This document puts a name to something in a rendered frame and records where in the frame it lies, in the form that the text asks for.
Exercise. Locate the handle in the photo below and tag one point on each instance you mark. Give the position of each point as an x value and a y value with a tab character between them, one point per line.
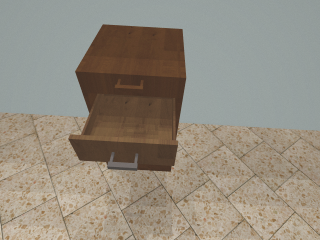
128	88
123	165

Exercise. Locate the cabinet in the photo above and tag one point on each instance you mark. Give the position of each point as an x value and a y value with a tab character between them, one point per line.
152	57

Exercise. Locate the drawer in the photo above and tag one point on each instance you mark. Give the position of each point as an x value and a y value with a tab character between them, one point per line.
128	125

